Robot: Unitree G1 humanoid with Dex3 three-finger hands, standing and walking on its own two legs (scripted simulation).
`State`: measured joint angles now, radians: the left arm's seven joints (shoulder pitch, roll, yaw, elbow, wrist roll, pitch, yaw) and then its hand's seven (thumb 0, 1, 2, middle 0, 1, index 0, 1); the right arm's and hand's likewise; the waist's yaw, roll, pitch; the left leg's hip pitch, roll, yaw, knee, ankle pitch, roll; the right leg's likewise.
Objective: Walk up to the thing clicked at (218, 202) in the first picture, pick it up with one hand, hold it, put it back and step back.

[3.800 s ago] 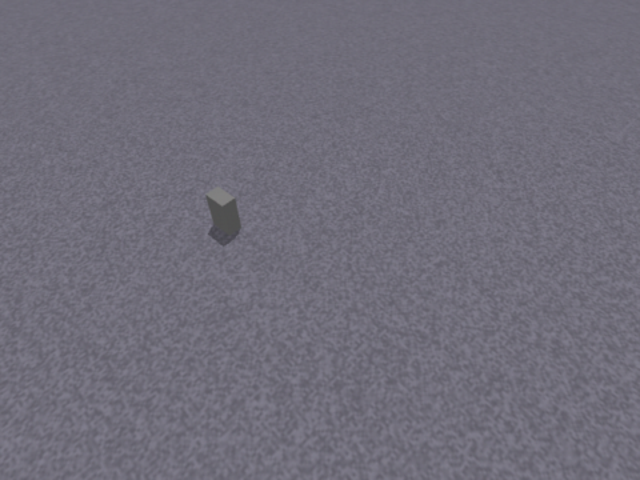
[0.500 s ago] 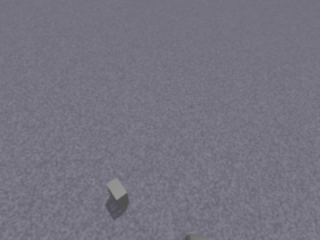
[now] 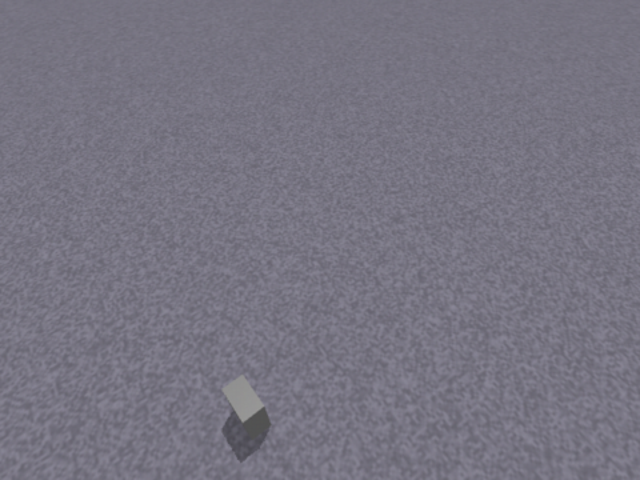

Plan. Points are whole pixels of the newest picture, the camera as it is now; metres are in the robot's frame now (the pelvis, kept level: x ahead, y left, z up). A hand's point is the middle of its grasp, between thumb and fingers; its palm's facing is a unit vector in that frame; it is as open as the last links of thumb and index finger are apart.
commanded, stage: walk up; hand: left
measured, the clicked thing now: (247, 408) +0.42 +0.22 -0.67
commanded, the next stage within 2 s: none
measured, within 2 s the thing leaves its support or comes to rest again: neither
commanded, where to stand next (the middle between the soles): +0.06 +0.01 m, yaw -2 degrees
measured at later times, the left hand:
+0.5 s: hand out of the picture +0.10 +0.26 -0.13, palm faces +0.02 -0.94 -0.35, open 7.3 cm
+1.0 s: hand out of the picture +0.11 +0.26 -0.13, palm faces +0.02 -0.94 -0.35, open 7.3 cm
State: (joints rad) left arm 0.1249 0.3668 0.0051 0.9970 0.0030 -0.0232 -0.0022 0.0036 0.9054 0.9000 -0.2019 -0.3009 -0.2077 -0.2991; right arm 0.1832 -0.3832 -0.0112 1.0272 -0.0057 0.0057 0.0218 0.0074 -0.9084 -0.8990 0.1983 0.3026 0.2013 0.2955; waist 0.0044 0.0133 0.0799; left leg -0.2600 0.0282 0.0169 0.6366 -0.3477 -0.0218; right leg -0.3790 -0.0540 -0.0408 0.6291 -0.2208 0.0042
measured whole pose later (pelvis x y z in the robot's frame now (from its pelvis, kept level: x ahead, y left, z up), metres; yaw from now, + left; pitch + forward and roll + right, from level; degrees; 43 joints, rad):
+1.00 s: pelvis +0.02 +0.00 +0.02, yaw +1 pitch -2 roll +0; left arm 0.07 0.34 0.02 1.16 0.01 -0.02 -0.01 0.00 0.91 0.90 -0.20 -0.30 -0.21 -0.30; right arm 0.11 -0.36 -0.01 1.15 0.00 0.01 0.02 0.01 -0.91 -0.90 0.20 0.30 0.20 0.30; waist 0.01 0.02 0.06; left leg -0.07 0.03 0.01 0.33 -0.22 -0.03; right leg -0.19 -0.05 -0.06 0.34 -0.11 0.01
